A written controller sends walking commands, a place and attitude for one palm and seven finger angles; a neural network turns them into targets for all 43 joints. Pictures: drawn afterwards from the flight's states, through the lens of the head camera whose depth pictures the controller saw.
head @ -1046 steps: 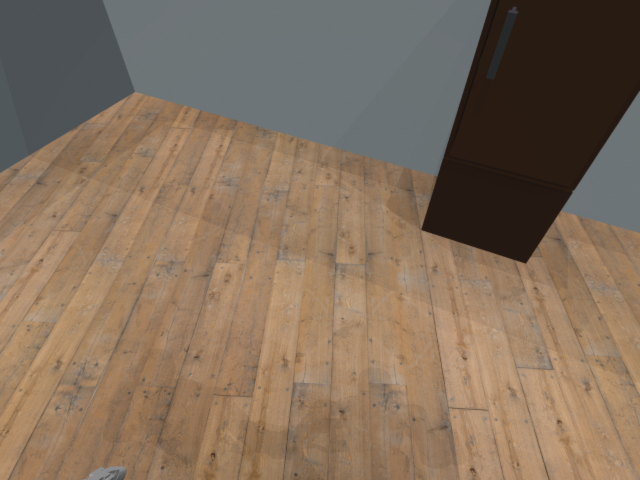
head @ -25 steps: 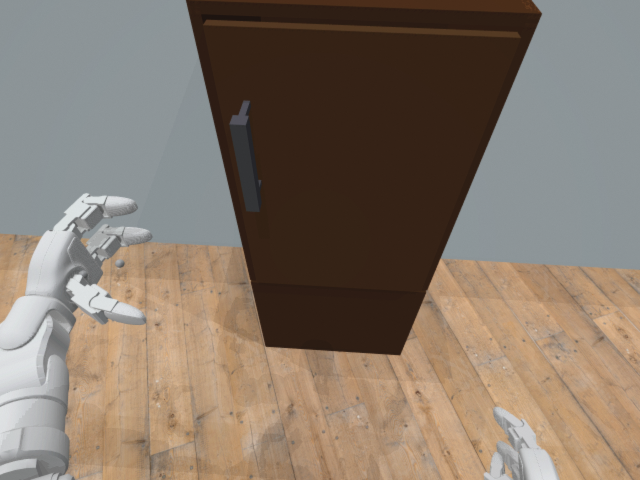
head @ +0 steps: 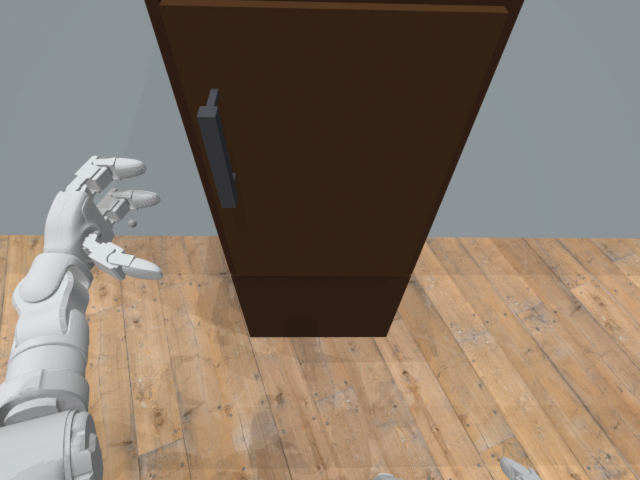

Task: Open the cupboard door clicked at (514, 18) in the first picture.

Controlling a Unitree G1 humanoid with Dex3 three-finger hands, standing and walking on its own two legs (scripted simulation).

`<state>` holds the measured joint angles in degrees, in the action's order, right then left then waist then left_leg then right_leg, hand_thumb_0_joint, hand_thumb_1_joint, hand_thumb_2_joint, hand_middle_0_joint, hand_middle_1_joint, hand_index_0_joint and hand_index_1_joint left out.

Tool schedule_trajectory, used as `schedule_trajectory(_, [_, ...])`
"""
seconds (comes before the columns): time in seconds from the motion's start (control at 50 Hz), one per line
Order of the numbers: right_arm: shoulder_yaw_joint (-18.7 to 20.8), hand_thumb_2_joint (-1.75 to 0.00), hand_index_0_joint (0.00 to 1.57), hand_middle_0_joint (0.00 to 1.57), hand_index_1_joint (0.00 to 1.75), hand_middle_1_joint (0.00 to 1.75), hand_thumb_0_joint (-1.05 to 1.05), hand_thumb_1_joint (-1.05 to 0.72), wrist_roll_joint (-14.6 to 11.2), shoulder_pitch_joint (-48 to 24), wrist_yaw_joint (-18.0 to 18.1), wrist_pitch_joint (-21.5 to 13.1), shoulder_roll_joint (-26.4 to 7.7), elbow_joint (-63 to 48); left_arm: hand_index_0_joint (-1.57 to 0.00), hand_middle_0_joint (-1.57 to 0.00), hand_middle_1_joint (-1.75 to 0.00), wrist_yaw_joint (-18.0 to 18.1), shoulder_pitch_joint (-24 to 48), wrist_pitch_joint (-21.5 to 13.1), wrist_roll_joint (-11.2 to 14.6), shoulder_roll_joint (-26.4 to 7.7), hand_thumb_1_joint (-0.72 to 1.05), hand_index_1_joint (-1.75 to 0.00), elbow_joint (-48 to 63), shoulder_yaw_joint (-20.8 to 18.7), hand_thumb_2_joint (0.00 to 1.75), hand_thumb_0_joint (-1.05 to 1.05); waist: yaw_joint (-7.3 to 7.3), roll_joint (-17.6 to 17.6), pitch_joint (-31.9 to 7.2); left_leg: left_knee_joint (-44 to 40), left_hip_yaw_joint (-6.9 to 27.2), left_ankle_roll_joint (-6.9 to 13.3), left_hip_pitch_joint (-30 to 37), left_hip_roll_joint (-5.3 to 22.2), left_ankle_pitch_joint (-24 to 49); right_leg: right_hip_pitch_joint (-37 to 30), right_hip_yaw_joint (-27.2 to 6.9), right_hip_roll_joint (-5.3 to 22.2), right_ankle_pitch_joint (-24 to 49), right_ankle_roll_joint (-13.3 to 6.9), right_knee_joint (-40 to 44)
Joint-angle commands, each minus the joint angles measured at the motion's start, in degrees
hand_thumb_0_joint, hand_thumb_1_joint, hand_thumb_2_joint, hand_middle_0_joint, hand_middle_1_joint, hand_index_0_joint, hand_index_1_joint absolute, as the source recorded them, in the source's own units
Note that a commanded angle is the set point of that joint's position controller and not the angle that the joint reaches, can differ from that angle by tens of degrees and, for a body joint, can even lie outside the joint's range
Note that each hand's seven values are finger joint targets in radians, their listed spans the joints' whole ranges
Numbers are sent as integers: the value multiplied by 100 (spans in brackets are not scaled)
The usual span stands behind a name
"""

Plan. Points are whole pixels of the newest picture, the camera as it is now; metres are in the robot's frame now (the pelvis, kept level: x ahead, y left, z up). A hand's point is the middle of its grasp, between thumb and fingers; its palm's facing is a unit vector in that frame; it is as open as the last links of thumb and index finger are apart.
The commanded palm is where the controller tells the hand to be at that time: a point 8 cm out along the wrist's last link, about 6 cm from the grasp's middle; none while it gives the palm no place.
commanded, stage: move the hooked fingers beside the handle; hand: left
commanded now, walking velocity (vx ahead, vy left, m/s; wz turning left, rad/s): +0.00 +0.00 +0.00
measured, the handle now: (222, 152) +0.54 +0.16 +0.08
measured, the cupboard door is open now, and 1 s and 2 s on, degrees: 0 0 0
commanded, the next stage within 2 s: slide the fingers in behind the handle in 1.62 s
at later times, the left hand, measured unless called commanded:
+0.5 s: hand (161, 187) +0.46 +0.22 +0.10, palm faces +0.00 -1.00 +0.00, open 14.0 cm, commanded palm +0.44 +0.27 +0.09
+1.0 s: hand (179, 162) +0.51 +0.21 +0.09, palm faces -0.01 -1.00 +0.01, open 14.0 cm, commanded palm +0.48 +0.27 +0.09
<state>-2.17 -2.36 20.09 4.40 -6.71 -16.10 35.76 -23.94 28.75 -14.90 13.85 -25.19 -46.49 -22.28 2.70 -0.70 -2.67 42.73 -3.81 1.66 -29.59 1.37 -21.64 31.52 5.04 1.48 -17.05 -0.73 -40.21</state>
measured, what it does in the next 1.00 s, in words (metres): stands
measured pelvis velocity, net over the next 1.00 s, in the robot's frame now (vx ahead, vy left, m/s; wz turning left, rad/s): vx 0.01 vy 0.00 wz -0.04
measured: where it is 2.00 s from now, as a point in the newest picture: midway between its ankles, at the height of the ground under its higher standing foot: outside the picture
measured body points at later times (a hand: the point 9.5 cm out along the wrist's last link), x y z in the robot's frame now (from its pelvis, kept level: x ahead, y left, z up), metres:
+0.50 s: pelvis +0.00 +0.00 -0.01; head +0.08 +0.01 +0.44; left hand +0.45 +0.28 +0.10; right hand +0.06 -0.27 -0.12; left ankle +0.00 +0.10 -0.71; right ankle +0.03 -0.11 -0.71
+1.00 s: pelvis +0.01 +0.00 -0.01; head +0.12 +0.01 +0.42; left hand +0.50 +0.26 +0.09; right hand -0.01 -0.27 -0.12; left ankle +0.00 +0.10 -0.71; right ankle +0.03 -0.11 -0.71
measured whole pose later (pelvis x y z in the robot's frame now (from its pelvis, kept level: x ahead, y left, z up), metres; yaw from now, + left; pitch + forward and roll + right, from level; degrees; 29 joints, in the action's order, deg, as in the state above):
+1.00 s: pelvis +0.01 +0.00 -0.01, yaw -2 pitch +17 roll -2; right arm -1.8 -0.2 25.6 1.6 2.4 -16.3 35.6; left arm -19.9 50.7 -19.6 7.1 -32.9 -68.0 -26.0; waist 9.0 -0.8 -4.1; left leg 48.1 -4.6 1.9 -40.8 3.0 -24.3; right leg 42.5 4.0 0.1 -18.0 -0.5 -43.7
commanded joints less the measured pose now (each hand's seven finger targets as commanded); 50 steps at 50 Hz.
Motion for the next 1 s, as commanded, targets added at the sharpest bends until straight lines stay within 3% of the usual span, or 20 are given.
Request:
schedule_trajectory(0.0, [309,-90,20,20,30,30,0,-90,-8,162,30,-125,-893,-665,-30,-30,-120,106,2355,-415,2,-1582,-50,-120,995,-259,30,0,15,-452,-1880,-633,476,-56,631,-109,1554,-980,-316,-209,1282,-90,303])
schedule_trajectory(0.04, [333,-90,20,20,30,30,0,-90,3,233,9,-92,-894,-610,-30,-30,-120,164,2683,-482,-41,-1511,-50,-120,1009,-147,30,0,97,-422,-1967,-586,518,-64,755,-80,1692,-860,-283,-223,1333,-84,275])
schedule_trajectory(0.06, [341,-90,20,20,30,30,0,-90,19,273,2,-64,-902,-611,-30,-30,-120,168,2610,-486,-12,-1495,-50,-120,857,-190,30,0,91,-212,-1976,-534,515,-46,742,-71,1810,-902,-287,-245,1455,-86,255])
schedule_trajectory(0.08, [347,-90,20,20,30,30,0,-90,11,289,-7,-38,-913,-600,-30,-30,-120,187,2554,-505,-23,-1641,-50,-120,773,-327,30,0,40,-224,-2013,-538,506,-60,689,-67,1862,-967,-295,-233,1513,-83,247])
schedule_trajectory(0.12, [339,-90,20,20,30,30,0,-90,13,306,-34,12,-902,-597,-30,-30,-120,209,2641,-500,-46,-1486,-50,-120,602,-204,30,0,73,-273,-1981,-528,495,-62,659,-74,1867,-891,-289,-230,1521,-78,238])
schedule_trajectory(0.16, [349,-90,20,20,30,30,0,-90,32,368,-41,81,-935,-567,-30,-30,-120,238,2705,-523,-75,-1703,-50,-120,429,-374,30,0,64,-132,-2001,-476,471,-36,545,-77,1849,-971,-313,-240,1579,-81,204])
schedule_trajectory(0.22, [336,-90,20,20,30,30,0,-90,24,378,-51,158,-906,-561,-30,-30,-120,245,3112,-576,-165,-1601,-50,-120,253,-192,30,0,182,-194,-1893,-463,453,-31,434,-82,1678,-816,-315,-230,1479,-57,203])
schedule_trajectory(0.26, [345,-90,20,20,30,30,0,-90,34,420,-55,195,-913,-530,-30,-30,-120,266,3474,-680,-206,-1577,-50,-120,351,-84,30,0,246,-432,-2020,-391,478,-31,601,-71,1774,-682,-321,-246,1473,-75,155])
schedule_trajectory(0.3, [352,-90,20,20,30,30,0,-90,45,486,-62,226,-915,-454,-30,-30,-120,291,3698,-737,-208,-1558,-50,-120,247,-61,30,0,313,-401,-2155,-361,513,-47,698,-54,1833,-608,-310,-253,1476,-57,153])
schedule_trajectory(0.34, [366,-90,20,20,30,30,0,-90,56,538,-67,260,-939,-430,-30,-30,-120,326,3555,-773,-209,-1727,-50,-120,24,-266,30,0,238,-399,-2279,-326,494,-49,636,-63,1832,-667,-336,-252,1493,-58,133])
schedule_trajectory(0.38, [346,-90,20,20,30,30,0,-90,65,597,-64,319,-954,-360,-30,-30,-120,319,3875,-758,-266,-1786,-50,-120,-241,-213,30,0,363,-266,-2088,-299,490,-23,408,-58,1721,-613,-334,-256,1500,-39,111])
schedule_trajectory(0.5, [341,-90,20,20,30,30,0,-90,102,769,-90,439,-985,-330,-30,-30,-120,370,4263,-818,-385,-1974,-50,-120,-594,-267,30,0,433,-283,-2222,-223,518,-13,256,-59,1647,-544,-350,-273,1443,-32,46])
schedule_trajectory(0.54, [351,-90,20,20,30,30,0,-90,115,811,-104,474,-989,-342,-30,-30,-120,384,4253,-853,-406,-2007,-50,-120,-631,-307,30,0,406,-469,-2376,-180,497,-16,301,-65,1723,-536,-375,-278,1489,-38,26])
schedule_trajectory(0.6, [342,-90,20,20,30,30,0,-90,125,927,-98,529,-1030,-284,-30,-30,-120,401,4581,-827,-457,-2165,-50,-120,-883,-333,30,0,557,-268,-2284,-134,511,9,101,-44,1548,-431,-379,-296,1388,-4,17])
schedule_trajectory(0.68, [342,-90,20,20,30,30,0,-90,151,1056,-105,601,-1047,-308,-30,-30,-120,406,4776,-849,-579,-2449,-50,-120,-930,-451,30,0,557,-592,-2536,-52,516,4,147,-48,1736,-424,-404,-304,1509,-18,-53])
schedule_trajectory(0.74, [362,-90,20,20,30,30,0,-90,180,1169,-133,640,-1043,-291,-30,-30,-120,406,4821,-878,-576,-2332,-50,-120,-949,-405,30,0,580,-654,-2716,1,532,-9,294,-27,1976,-358,-376,-328,1613,-19,-75])
schedule_trajectory(0.8, [352,-90,20,20,30,30,0,-90,191,1266,-148,713,-1060,-246,-30,-30,-120,406,4936,-820,-586,-2344,-50,-120,-1153,-386,30,0,665,-561,-2574,31,551,-3,213,-6,2003,-232,-353,-347,1620,-7,-72])
schedule_trajectory(0.86, [352,-90,20,20,30,30,0,-90,210,1307,-172,764,-1077,-335,-30,-30,-120,404,4608,-768,-594,-2390,-50,-120,-1251,-477,30,0,563,-523,-2531,27,514,7,69,-18,1981,-346,-341,-354,1632,-36,-101])
schedule_trajectory(0.9, [389,-90,20,20,30,30,0,-90,221,1317,-208,793,-1051,-395,-30,-30,-120,422,4507,-815,-603,-2368,-50,-120,-960,-520,30,0,485,-682,-2872,58,506,-17,337,-2,2258,-348,-339,-364,1777,-23,-130])
schedule_trajectory(0.98, [402,-90,20,20,30,30,0,-90,204,1282,-230,880,-1052,-483,-30,-30,-120,454,4199,-845,-515,-2552,-50,-120,-840,-759,30,0,413,-403,-2753,42,424,16,133,5,2305,-615,-365,-380,2028,-10,-121])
